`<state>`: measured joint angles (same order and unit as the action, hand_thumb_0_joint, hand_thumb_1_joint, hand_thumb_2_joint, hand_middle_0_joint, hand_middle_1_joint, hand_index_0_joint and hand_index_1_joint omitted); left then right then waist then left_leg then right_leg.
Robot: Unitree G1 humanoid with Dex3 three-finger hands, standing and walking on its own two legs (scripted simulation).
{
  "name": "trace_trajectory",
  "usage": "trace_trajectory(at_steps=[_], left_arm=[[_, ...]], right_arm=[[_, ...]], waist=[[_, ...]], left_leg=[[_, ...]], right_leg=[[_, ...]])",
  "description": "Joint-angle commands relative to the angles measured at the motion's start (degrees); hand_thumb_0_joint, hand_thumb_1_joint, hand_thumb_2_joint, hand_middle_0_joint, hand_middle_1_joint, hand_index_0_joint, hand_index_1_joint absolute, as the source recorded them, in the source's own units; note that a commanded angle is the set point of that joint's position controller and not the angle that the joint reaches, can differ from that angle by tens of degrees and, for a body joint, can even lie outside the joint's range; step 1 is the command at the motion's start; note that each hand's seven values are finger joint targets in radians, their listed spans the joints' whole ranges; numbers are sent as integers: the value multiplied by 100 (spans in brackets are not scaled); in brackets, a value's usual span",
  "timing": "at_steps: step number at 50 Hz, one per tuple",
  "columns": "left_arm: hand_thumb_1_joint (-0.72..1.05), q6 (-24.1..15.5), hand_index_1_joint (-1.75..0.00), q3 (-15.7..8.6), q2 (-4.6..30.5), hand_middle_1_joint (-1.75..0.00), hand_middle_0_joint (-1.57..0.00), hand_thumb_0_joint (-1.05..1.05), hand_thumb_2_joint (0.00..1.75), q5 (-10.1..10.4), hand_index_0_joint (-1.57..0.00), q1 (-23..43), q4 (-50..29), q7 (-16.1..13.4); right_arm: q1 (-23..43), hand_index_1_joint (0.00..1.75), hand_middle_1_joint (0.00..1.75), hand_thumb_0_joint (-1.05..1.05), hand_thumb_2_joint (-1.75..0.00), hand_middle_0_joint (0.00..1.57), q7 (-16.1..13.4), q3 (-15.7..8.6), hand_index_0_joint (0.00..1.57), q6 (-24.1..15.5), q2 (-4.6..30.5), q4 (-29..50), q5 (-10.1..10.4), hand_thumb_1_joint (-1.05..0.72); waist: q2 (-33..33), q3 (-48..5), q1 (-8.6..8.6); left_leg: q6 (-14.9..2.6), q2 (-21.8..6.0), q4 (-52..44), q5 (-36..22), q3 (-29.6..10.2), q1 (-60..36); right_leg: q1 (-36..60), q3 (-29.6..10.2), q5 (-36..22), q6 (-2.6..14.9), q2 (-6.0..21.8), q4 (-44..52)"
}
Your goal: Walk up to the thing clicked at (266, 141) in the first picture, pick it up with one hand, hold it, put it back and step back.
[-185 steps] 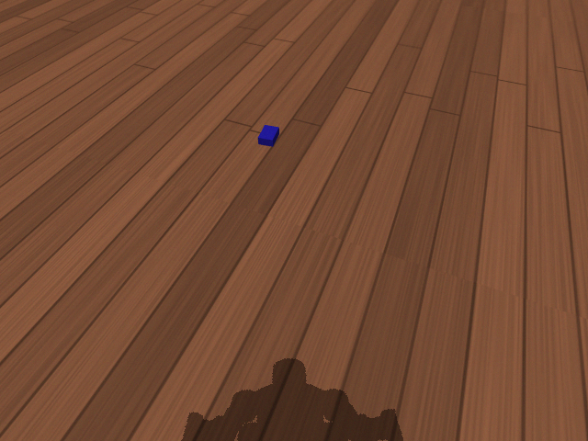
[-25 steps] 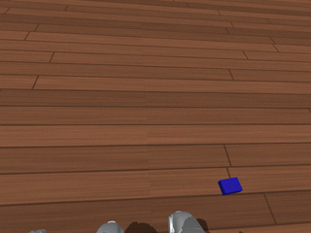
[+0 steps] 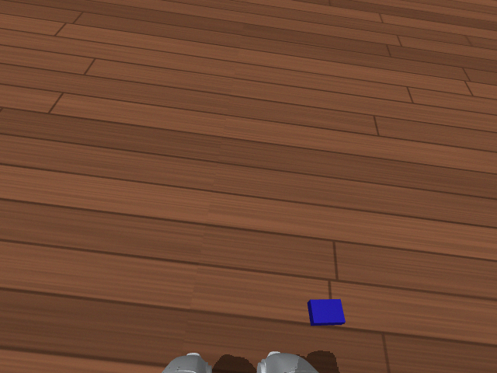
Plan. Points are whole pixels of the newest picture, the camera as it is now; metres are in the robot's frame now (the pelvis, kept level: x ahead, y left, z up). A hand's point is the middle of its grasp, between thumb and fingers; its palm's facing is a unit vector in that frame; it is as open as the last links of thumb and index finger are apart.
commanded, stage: walk up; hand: left
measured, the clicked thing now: (325, 312) +0.39 -0.36 -0.72
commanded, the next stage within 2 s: none
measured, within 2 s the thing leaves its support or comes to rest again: neither
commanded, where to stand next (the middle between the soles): +0.04 -0.63 m, yaw +6 degrees
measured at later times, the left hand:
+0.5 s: hand out of the picture +0.07 +0.03 -0.14, palm faces -0.07 -0.94 -0.33, open 7.4 cm
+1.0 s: hand out of the picture +0.07 -0.17 -0.17, palm faces -0.07 -0.91 -0.40, open 7.4 cm
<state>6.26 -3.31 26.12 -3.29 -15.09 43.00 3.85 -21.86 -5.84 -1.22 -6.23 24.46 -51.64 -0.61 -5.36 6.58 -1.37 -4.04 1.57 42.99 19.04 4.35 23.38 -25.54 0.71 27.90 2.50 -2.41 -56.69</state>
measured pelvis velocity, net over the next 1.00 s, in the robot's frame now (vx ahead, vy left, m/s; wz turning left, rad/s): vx -0.06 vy -0.47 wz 0.01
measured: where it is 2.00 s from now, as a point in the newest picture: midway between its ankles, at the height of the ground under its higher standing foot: outside the picture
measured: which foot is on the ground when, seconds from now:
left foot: down 0.00-0.32, up 0.34-0.54, down 0.56-0.96, up 0.98-1.00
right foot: up 0.00-0.28, down 0.30-0.56, up 0.58-0.92, down 0.94-1.00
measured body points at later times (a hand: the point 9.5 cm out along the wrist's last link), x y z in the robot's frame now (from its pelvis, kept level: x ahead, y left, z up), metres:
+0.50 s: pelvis -0.02 -0.24 -0.01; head +0.01 -0.22 +0.44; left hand +0.08 +0.08 -0.12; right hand +0.02 -0.61 -0.09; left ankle +0.02 -0.14 -0.67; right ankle +0.03 -0.36 -0.71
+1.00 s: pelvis -0.06 -0.47 -0.04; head -0.01 -0.44 +0.41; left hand +0.07 -0.12 -0.14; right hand -0.01 -0.87 -0.09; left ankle +0.00 -0.23 -0.69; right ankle -0.01 -0.63 -0.71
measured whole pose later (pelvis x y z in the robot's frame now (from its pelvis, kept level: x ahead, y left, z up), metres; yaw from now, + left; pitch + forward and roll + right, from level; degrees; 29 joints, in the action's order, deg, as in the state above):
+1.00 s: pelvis -0.06 -0.47 -0.04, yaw +1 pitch -2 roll -1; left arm 4.7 -6.5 29.0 -3.8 -9.1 41.8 4.9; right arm -19.2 -6.6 -4.9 -2.5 31.7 -50.6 -1.9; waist -3.3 8.1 0.2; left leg -2.1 -11.7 61.1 28.9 -7.8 33.6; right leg -29.5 -1.8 26.9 -2.9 3.0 -58.0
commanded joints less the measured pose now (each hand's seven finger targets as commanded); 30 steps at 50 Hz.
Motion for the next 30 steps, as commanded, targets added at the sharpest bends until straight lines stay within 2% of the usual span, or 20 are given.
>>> trace_trajectory(at_steps=[1,2,6,10,12,13,14,15,16,17,18,19,21,24,25,26,27,28,29,30], left_arm=[[90,-148,-30,-487,1383,-30,-20,0,90,48,-20,468,-734,-121],[90,-138,-30,-522,1371,-30,-20,0,90,81,-20,280,-684,-80],[90,-112,-30,-534,1288,-30,-20,0,90,67,-20,328,-704,60],[90,-97,-30,-536,1205,-30,-20,0,90,75,-20,652,-825,150],[90,-134,-30,-569,1212,-30,-20,0,90,82,-20,329,-725,152],[90,-144,-30,-613,1194,-30,-20,0,90,76,-20,-65,-542,140],[90,-160,-30,-679,1199,-30,-20,0,90,24,-20,-515,-325,110],[90,-213,-30,-781,1474,-30,-20,0,90,-97,-20,-1047,-138,66],[90,-297,-30,-855,2129,-30,-20,0,90,-112,-20,-726,-376,19],[90,-328,-30,-805,2448,-30,-20,0,90,6,-20,376,-667,-43],[90,-315,-30,-741,2024,-30,-20,0,90,99,-20,600,-738,-69],[90,-298,-30,-669,1868,-30,-20,0,90,60,-20,648,-592,-98],[90,-262,-30,-639,1668,-30,-20,0,90,-6,-20,962,-631,-80],[90,-211,-30,-481,1338,-30,-20,0,90,-68,-20,897,-692,-24],[90,-185,-30,-445,1278,-30,-20,0,90,-57,-20,1028,-746,-19],[90,-145,-30,-386,1169,-30,-20,0,90,-43,-20,1129,-818,-31],[90,-131,-30,-243,851,-30,-20,0,90,-3,-20,948,-827,-50],[90,-155,-30,-142,463,-30,-20,0,90,49,-20,677,-897,-63],[90,-107,-30,-226,813,-30,-20,0,90,4,-20,421,-846,-112],[90,-80,-30,-351,1255,-30,-20,0,90,-2,-20,373,-724,-159]], right_arm=[[-783,30,30,0,-90,20,-320,-726,20,29,2063,234,115,-90],[-646,30,30,0,-90,20,-268,-703,20,38,2057,293,99,-90],[-450,30,30,0,-90,20,-176,-754,20,21,2191,464,-32,-90],[-463,30,30,0,-90,20,-150,-868,20,45,2525,453,-150,-90],[-93,30,30,0,-90,20,-129,-856,20,76,2617,487,-149,-90],[168,30,30,0,-90,20,-113,-814,20,111,2570,505,-124,-90],[208,30,30,0,-90,20,-123,-718,20,169,2292,434,-155,-90],[56,30,30,0,-90,20,-139,-534,20,240,1748,402,-148,-90],[130,30,30,0,-90,20,-171,-382,20,279,1221,570,-20,-90],[547,30,30,0,-90,20,-325,-578,20,320,1545,623,-31,-90],[447,30,30,0,-90,20,-274,-588,20,292,1786,361,61,-90],[149,30,30,0,-90,20,-212,-582,20,285,1771,43,102,-90],[-648,30,30,0,-90,20,-160,-586,20,267,1815,-351,161,-90],[-859,30,30,0,-90,20,-87,-591,20,226,1598,-369,128,-90],[-1079,30,30,0,-90,20,-91,-582,20,189,1533,-417,128,-90],[-1513,30,30,0,-90,20,-98,-568,20,121,1462,-497,119,-90],[-1700,30,30,0,-90,20,-140,-643,20,58,1682,-476,5,-90],[-1403,30,30,0,-90,20,-210,-749,20,-3,2156,-177,-159,-90],[-1093,30,30,0,-90,20,-279,-841,20,-12,2556,63,-97,-90],[-966,30,30,0,-90,20,-266,-870,20,3,2644,63,56,-90]], waist=[[495,-757,297],[828,-652,159],[1180,-503,190],[1796,-511,343],[2045,-717,95],[1968,-787,-196],[1283,-1021,-476],[-89,-1065,-805],[-1767,-693,-742],[-1574,-407,-314],[-458,-175,-126],[-418,-108,-6],[-1083,-315,255],[-1092,-361,200],[-918,-387,299],[-640,-522,479],[48,-616,581],[1246,-426,453],[759,-436,252],[529,-569,293]], left_leg=[[-1077,-2249,-1455,-1926,-2744,-1455],[-1065,-2120,-1399,-1743,-2254,-1074],[-1079,-1850,-1199,-1138,-1789,-424],[-1031,-1802,-1239,258,-1815,88],[-925,-1822,-1008,168,-1713,396],[-707,-1664,-754,60,-1375,872],[-440,-1232,172,-1,-862,1226],[-191,-756,1748,737,-227,2249],[94,52,3047,2063,-105,3135],[45,-214,3391,1828,-811,2515],[105,-375,3230,1217,-894,2278],[122,-432,3066,971,-676,2100],[117,-532,2410,898,-275,1227],[21,-299,1121,895,-55,212],[-31,-297,474,451,-101,-307],[-63,-336,-583,-194,-316,-1006],[33,-618,-1267,-330,-1080,-1711],[-103,-1902,-2069,-485,-3401,-2035],[-451,-2935,-1971,-1582,-4380,-1940],[-665,-3043,-1836,-1938,-4247,-1810]], right_leg=[[-1517,-1422,-159,-104,507,-1685],[-1349,-1303,-279,-132,513,-1684],[-1210,-906,-456,-292,589,-1449],[-867,-422,36,-326,773,-416],[-279,-162,85,-262,688,280],[505,108,-347,-206,563,886],[1289,178,-482,-150,317,1617],[1970,-157,-246,-22,344,2092],[1130,-3060,267,444,1814,3629],[242,-4288,1035,942,2172,4644],[229,-3472,1129,838,1844,4338],[195,-2652,854,921,1626,3829],[143,-1816,485,1051,1342,3316],[5,-1512,-283,1268,1314,3186],[-121,-1332,-669,1257,1246,2922],[-310,-1088,-1237,1130,1122,2235],[-842,-820,-1318,762,883,1173],[-1819,-688,-387,221,180,89],[-2201,-1085,253,15,145,-640],[-2105,-1492,363,-43,246,-1003]])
